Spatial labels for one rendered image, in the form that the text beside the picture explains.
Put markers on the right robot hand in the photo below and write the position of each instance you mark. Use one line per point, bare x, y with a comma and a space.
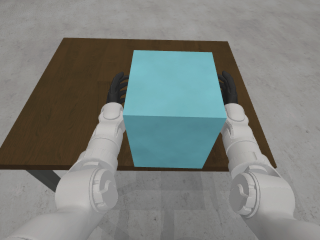
228, 92

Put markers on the carton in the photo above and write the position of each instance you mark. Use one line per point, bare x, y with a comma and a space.
173, 110

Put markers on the robot left upper arm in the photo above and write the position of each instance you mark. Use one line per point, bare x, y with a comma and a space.
82, 199

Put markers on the left robot hand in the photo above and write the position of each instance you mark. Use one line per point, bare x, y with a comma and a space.
114, 93

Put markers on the left robot forearm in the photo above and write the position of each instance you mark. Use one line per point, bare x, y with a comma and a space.
105, 142

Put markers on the right robot forearm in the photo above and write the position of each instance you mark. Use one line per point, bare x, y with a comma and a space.
241, 146

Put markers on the robot right upper arm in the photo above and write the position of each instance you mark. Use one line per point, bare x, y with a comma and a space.
266, 203

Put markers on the table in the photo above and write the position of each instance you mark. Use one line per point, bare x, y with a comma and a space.
61, 114

